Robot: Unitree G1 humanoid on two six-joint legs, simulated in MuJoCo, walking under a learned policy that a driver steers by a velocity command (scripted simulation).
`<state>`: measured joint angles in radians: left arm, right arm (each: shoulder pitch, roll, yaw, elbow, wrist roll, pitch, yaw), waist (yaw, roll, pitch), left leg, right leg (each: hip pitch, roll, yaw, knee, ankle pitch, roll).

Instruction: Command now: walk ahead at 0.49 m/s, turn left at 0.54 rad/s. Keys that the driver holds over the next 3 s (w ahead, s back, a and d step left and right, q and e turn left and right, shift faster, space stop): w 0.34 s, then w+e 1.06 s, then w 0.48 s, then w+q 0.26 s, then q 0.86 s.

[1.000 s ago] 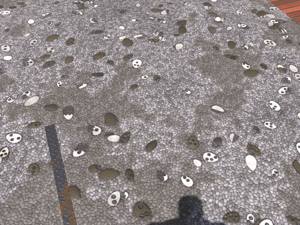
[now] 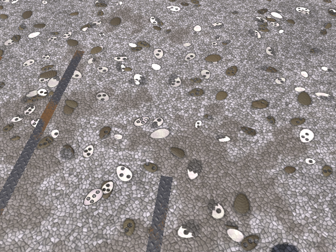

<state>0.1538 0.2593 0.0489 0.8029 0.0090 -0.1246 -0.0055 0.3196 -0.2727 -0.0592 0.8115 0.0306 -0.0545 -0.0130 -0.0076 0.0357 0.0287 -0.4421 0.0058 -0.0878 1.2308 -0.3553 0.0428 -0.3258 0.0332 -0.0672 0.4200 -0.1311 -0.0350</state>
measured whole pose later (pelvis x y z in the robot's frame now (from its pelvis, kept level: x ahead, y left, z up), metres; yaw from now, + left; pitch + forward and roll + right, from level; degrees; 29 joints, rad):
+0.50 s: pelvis +0.26 +0.08 +0.00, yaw +3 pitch +2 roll -1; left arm 0.28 0.29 0.05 0.91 -0.04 -0.08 -0.01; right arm 0.21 -0.24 -0.05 0.73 0.00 -0.09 0.03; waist 0.01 -0.03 0.02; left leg -0.34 0.01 0.08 0.49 -0.19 0.05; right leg -0.46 -0.07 0.04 1.18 -0.34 -0.03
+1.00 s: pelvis +0.53 +0.03 -0.02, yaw -13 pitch +2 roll +1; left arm 0.12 0.28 0.08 0.73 -0.02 -0.05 -0.05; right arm 0.29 -0.26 -0.06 0.84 0.02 -0.09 -0.01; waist -0.01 -0.01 0.06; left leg -0.23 0.06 0.03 1.17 -0.48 -0.01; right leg -0.48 0.06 -0.05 0.65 -0.20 -0.11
